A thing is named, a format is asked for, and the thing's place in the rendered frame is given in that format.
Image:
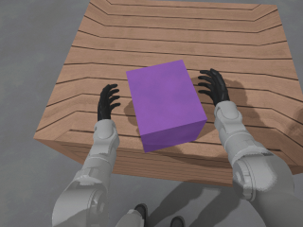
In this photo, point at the right robot upper arm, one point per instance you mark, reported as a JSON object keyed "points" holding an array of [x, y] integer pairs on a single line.
{"points": [[266, 182]]}

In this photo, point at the left robot forearm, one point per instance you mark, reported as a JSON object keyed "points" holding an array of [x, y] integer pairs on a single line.
{"points": [[100, 161]]}

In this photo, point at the left robot hand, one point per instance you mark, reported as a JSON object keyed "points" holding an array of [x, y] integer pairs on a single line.
{"points": [[104, 104]]}

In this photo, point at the carton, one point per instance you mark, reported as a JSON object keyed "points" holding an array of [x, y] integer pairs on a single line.
{"points": [[167, 108]]}

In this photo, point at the robot right foot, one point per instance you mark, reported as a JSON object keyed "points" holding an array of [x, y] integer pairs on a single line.
{"points": [[176, 222]]}

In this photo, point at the robot left foot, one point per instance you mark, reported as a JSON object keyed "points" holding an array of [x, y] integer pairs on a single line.
{"points": [[142, 210]]}

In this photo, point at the left robot upper arm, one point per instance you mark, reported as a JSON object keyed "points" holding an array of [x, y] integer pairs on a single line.
{"points": [[81, 208]]}

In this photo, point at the right robot forearm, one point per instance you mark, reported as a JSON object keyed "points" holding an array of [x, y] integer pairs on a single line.
{"points": [[235, 138]]}

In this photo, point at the pedestal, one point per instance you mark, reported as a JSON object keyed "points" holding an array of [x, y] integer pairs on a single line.
{"points": [[245, 43]]}

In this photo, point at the robot foot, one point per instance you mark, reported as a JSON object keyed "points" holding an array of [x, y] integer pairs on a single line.
{"points": [[142, 210], [176, 222]]}

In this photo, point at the right robot hand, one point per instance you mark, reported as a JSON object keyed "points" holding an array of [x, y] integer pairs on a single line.
{"points": [[218, 91]]}

